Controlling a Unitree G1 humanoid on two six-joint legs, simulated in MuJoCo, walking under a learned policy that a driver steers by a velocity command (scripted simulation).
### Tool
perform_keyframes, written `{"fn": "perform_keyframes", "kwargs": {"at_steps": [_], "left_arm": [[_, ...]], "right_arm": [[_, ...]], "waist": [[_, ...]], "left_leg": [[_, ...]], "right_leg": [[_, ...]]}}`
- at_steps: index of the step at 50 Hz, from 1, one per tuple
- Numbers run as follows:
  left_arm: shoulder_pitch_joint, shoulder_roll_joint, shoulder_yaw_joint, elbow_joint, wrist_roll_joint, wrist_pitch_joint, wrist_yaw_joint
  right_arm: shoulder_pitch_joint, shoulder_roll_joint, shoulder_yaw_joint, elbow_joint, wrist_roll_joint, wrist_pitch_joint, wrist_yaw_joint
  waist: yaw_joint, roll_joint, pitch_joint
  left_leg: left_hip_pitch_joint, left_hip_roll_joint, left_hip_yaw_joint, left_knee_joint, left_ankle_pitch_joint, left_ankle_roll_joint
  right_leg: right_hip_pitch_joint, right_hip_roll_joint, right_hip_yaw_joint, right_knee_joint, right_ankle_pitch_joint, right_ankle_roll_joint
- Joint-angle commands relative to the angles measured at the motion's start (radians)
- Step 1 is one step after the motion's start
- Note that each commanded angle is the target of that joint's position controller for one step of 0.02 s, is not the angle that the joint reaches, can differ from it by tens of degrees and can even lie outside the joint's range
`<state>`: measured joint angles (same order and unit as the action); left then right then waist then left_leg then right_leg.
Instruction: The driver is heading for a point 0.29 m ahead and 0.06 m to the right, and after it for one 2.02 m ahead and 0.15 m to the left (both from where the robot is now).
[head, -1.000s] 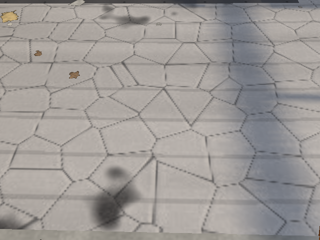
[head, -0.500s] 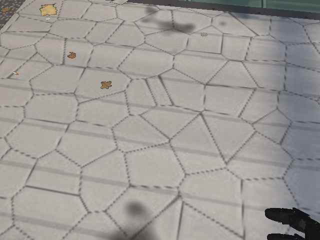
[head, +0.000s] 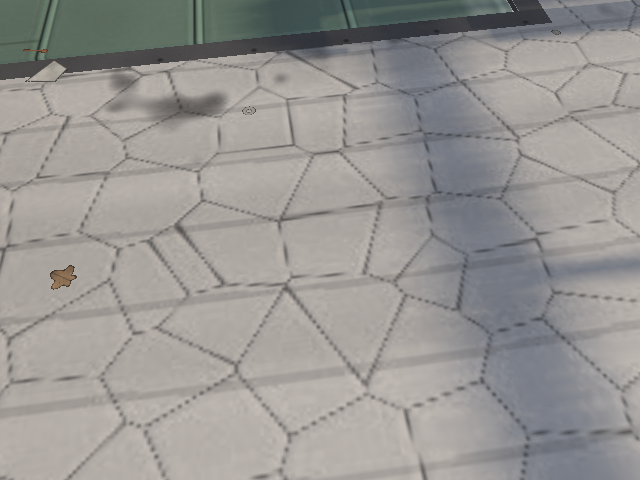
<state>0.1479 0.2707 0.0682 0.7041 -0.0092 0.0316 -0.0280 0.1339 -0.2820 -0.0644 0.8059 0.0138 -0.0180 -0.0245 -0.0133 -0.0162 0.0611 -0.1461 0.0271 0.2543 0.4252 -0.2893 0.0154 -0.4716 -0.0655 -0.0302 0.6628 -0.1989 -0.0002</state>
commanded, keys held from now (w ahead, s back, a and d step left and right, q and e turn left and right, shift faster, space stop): e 0.44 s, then q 0.50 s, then w+q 0.06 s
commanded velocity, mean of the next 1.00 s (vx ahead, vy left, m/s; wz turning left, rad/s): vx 0.02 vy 0.00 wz -0.16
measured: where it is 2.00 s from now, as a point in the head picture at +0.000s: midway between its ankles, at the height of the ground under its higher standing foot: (271, 458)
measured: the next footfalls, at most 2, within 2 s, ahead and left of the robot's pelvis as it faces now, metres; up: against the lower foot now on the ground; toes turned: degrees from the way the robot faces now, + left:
right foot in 0.02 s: +0.12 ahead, -0.11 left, +0.00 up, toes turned -4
left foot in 0.48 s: +0.13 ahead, +0.12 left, +0.00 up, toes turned -21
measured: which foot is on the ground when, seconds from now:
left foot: down 0.00-0.04, up 0.06-0.46, down 0.48-0.82, up 0.84-1.00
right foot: up 0.00-0.00, down 0.02-0.48, up 0.50-0.78, down 0.80-1.00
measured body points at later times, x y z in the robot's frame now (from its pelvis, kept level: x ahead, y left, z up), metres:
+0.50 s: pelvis +0.05 +0.01 +0.00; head +0.08 +0.01 +0.44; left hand +0.29 +0.24 -0.09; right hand +0.11 -0.30 -0.10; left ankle +0.09 +0.13 -0.74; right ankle +0.08 -0.11 -0.73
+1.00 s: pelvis +0.03 +0.02 +0.00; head +0.07 +0.00 +0.45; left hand +0.20 +0.28 -0.09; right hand +0.14 -0.30 -0.10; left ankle +0.04 +0.14 -0.67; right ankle -0.02 -0.11 -0.74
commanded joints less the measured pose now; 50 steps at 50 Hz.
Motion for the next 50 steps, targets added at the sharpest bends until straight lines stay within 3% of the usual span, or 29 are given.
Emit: {"fn": "perform_keyframes", "kwargs": {"at_steps": [1, 2, 3, 4, 5, 6, 7, 9, 13, 20, 23, 24, 25, 26, 27, 28, 29, 30, 32, 34, 36, 39, 40, 42, 43, 44, 45, 47, 50], "left_arm": [[0.091, 0.132, 0.052, -0.067, 0.004, -0.011, 0.001], [0.17, 0.251, 0.089, -0.064, 0.007, -0.014, 0.025], [0.169, 0.337, 0.1, -0.085, 0.026, -0.017, 0.036], [0.18, 0.252, 0.076, -0.095, 0.026, -0.031, 0.025], [0.13, 0.231, 0.068, -0.102, 0.021, -0.043, 0.021], [0.078, 0.206, 0.064, -0.104, 0.003, -0.046, 0.026], [0.034, 0.18, 0.055, -0.113, -0.01, -0.039, 0.033], [-0.002, 0.178, 0.051, -0.129, 0.004, -0.029, 0.044], [0.021, 0.199, 0.061, -0.135, 0.003, -0.022, 0.062], [0.001, 0.202, 0.063, -0.158, 0.005, -0.001, 0.059], [-0.033, 0.186, 0.054, -0.169, -0.009, 0.011, 0.063], [0.003, 0.151, 0.043, -0.163, -0.006, 0.013, 0.067], [0.063, 0.081, 0.021, -0.155, 0.015, 0.012, 0.065], [0.024, 0.123, 0.037, -0.188, 0.014, -0.002, 0.066], [0.034, 0.174, 0.049, -0.16, 0.024, -0.01, 0.068], [0.051, 0.179, 0.054, -0.133, 0.023, -0.009, 0.065], [0.069, 0.141, 0.046, -0.104, 0.032, -0.003, 0.067], [0.057, 0.113, 0.037, -0.103, 0.04, -0.001, 0.067], [-0.009, 0.068, 0.019, -0.113, 0.027, -0.012, 0.062], [-0.044, 0.081, 0.024, -0.118, 0.004, -0.02, 0.068], [-0.026, 0.098, 0.032, -0.104, -0.013, -0.021, 0.075], [0.038, 0.104, 0.039, -0.069, -0.008, -0.03, 0.069], [0.06, 0.124, 0.046, -0.066, -0.001, -0.033, 0.068], [0.07, 0.207, 0.071, -0.057, 0.027, -0.023, 0.064], [0.051, 0.177, 0.064, -0.073, 0.038, -0.024, 0.064], [0.041, 0.149, 0.052, -0.084, 0.042, -0.03, 0.069], [0.008, 0.136, 0.043, -0.09, 0.035, -0.036, 0.074], [-0.039, 0.141, 0.044, -0.084, 0.009, -0.046, 0.076], [0.035, 0.163, 0.053, -0.057, 0.006, -0.039, 0.076]], "right_arm": [[0.011, -0.152, -0.043, -0.037, 0.017, 0.007, -0.007], [0.04, -0.124, -0.035, -0.05, -0.013, 0.001, -0.004], [0.04, -0.069, -0.012, -0.098, -0.05, -0.003, 0.003], [-0.024, -0.107, -0.02, -0.089, -0.036, -0.005, 0.012], [-0.062, -0.12, -0.025, -0.102, -0.005, -0.002, 0.014], [-0.058, -0.112, -0.026, -0.09, -0.006, 0.003, 0.005], [-0.064, -0.127, -0.032, -0.088, -0.018, 0.009, -0.006], [-0.041, -0.12, -0.034, -0.086, -0.019, 0.018, -0.01], [-0.043, -0.085, -0.023, -0.087, -0.014, 0.018, -0.014], [-0.044, -0.101, -0.028, -0.098, -0.005, 0.002, 0.007], [0.051, -0.102, -0.034, -0.073, -0.007, -0.014, 0.023], [0.075, -0.128, -0.04, -0.066, -0.02, -0.016, 0.026], [0.055, -0.18, -0.043, -0.086, -0.043, -0.011, 0.024], [0.013, -0.183, -0.036, -0.089, -0.076, -0.014, 0.027], [-0.055, -0.119, -0.018, -0.124, -0.071, -0.025, 0.027], [-0.092, -0.091, -0.008, -0.125, -0.053, -0.029, 0.027], [-0.108, -0.078, 0.0, -0.122, -0.037, -0.032, 0.03], [-0.106, -0.078, 0.002, -0.115, -0.02, -0.031, 0.031], [-0.053, -0.131, -0.015, -0.101, -0.007, -0.012, 0.027], [0.025, -0.188, -0.036, -0.093, -0.005, 0.005, 0.02], [0.036, -0.195, -0.042, -0.099, 0.005, 0.014, 0.017], [0.004, -0.18, -0.044, -0.118, 0.024, 0.027, 0.006], [0.002, -0.161, -0.04, -0.127, 0.023, 0.028, 0.001], [-0.001, -0.109, -0.028, -0.155, 0.018, 0.017, 0.006], [0.002, -0.131, -0.034, -0.154, 0.01, 0.014, 0.01], [-0.001, -0.169, -0.054, -0.151, 0.009, 0.017, 0.013], [0.02, -0.173, -0.064, -0.14, 0.011, 0.028, 0.013], [0.03, -0.129, -0.053, -0.137, 0.009, 0.051, 0.014], [-0.048, -0.09, -0.028, -0.187, 0.015, 0.054, 0.036]], "waist": [[0.054, 0.053, -0.132], [0.064, -0.132, -0.197], [0.026, -0.329, -0.265], [0.088, -0.156, -0.36], [0.072, -0.101, -0.294], [0.044, -0.037, -0.241], [0.028, -0.034, -0.201], [-0.004, -0.088, -0.193], [0.01, -0.098, -0.208], [0.032, -0.153, -0.181], [-0.018, -0.151, -0.191], [-0.011, -0.107, -0.2], [0.039, 0.115, -0.199], [0.055, 0.316, -0.118], [0.05, 0.225, -0.101], [0.068, 0.174, -0.098], [0.079, 0.146, -0.104], [0.067, 0.154, -0.091], [0.026, 0.171, -0.08], [-0.013, 0.192, -0.101], [-0.012, 0.218, -0.117], [0.023, 0.202, -0.147], [0.027, 0.163, -0.177], [0.008, -0.167, -0.154], [0.03, -0.236, -0.14], [0.036, -0.195, -0.123], [0.01, -0.132, -0.108], [-0.006, -0.098, -0.068], [0.059, -0.134, -0.081]], "left_leg": [[0.058, 0.232, -0.089, 0.161, 0.558, 0.081], [-0.108, 0.133, -0.036, 0.418, 0.352, -0.003], [-0.445, -0.043, -0.087, 0.729, -0.385, -0.087], [-0.48, -0.038, -0.297, 0.839, -0.422, -0.073], [-0.515, -0.018, -0.316, 0.854, -0.346, -0.055], [-0.527, 0.005, -0.321, 0.804, -0.268, -0.05], [-0.517, 0.018, -0.324, 0.748, -0.21, -0.055], [-0.427, -0.005, -0.312, 0.699, -0.137, -0.068], [-0.382, -0.03, -0.324, 0.508, -0.093, -0.095], [-0.265, -0.061, -0.338, 0.273, -0.083, -0.078], [-0.125, -0.056, -0.303, 0.021, 0.055, -0.039], [-0.032, 0.02, -0.348, -0.052, 0.141, -0.008], [0.039, 0.227, -0.569, -0.124, 0.236, 0.067], [-0.098, 0.342, -0.784, -0.162, 0.305, 0.234], [-0.131, 0.322, -0.756, -0.166, 0.287, 0.262], [-0.126, 0.263, -0.665, -0.142, 0.282, 0.222], [-0.107, 0.205, -0.6, -0.13, 0.26, 0.179], [-0.079, 0.186, -0.588, -0.113, 0.307, 0.167], [-0.048, 0.123, -0.538, -0.067, 0.422, 0.153], [0.031, 0.128, -0.581, -0.035, 0.49, 0.173], [0.079, 0.137, -0.644, -0.029, 0.497, 0.183], [0.024, 0.115, -0.665, 0.004, 0.505, 0.148], [-0.059, 0.094, -0.643, 0.033, 0.437, 0.114], [-0.314, -0.074, -0.405, 0.213, 0.052, 0.011], [-0.386, -0.087, -0.345, 0.371, -0.235, -0.024], [-0.437, -0.064, -0.341, 0.583, -0.347, -0.047], [-0.452, -0.047, -0.356, 0.692, -0.331, -0.062], [-0.482, -0.018, -0.346, 0.667, -0.221, -0.088], [-0.455, 0.011, -0.267, 0.531, -0.11, -0.097]], "right_leg": [[0.169, 0.05, -0.02, -0.197, 0.15, -0.07], [0.374, -0.076, 0.188, -0.229, 0.61, -0.143], [0.574, -0.309, 0.548, -0.221, 0.857, -0.377], [0.573, -0.308, 0.559, -0.253, 0.75, -0.402], [0.518, -0.266, 0.463, -0.267, 0.656, -0.356], [0.461, -0.212, 0.402, -0.277, 0.522, -0.296], [0.4, -0.186, 0.374, -0.296, 0.435, -0.264], [0.303, -0.135, 0.341, -0.319, 0.398, -0.25], [0.303, -0.114, 0.353, -0.314, 0.333, -0.246], [0.255, -0.092, 0.487, -0.307, 0.12, -0.221], [0.244, -0.058, 0.483, -0.239, 0.145, -0.171], [0.188, -0.015, 0.432, -0.18, 0.066, -0.12], [0.078, 0.109, 0.289, 0.024, -0.195, -0.053], [-0.016, 0.187, 0.218, 0.149, -0.423, -0.007], [0.018, 0.145, 0.271, 0.282, -0.4, 0.022], [0.03, 0.135, 0.257, 0.314, -0.342, 0.041], [0.053, 0.101, 0.221, 0.281, -0.302, 0.067], [0.05, 0.074, 0.194, 0.239, -0.259, 0.089], [0.094, 0.084, 0.121, 0.093, -0.25, 0.107], [0.099, 0.111, 0.092, -0.006, -0.251, 0.106], [0.117, 0.123, 0.093, -0.108, -0.207, 0.093], [0.277, 0.118, 0.085, -0.302, -0.013, 0.044], [0.383, 0.064, 0.103, -0.295, 0.067, 0.019], [0.459, -0.141, 0.279, -0.276, 0.342, -0.136], [0.458, -0.268, 0.382, -0.318, 0.441, -0.232], [0.442, -0.322, 0.405, -0.329, 0.523, -0.28], [0.421, -0.304, 0.354, -0.316, 0.548, -0.27], [0.418, -0.237, 0.235, -0.302, 0.534, -0.214], [0.425, -0.198, 0.172, -0.382, 0.141, -0.206]]}}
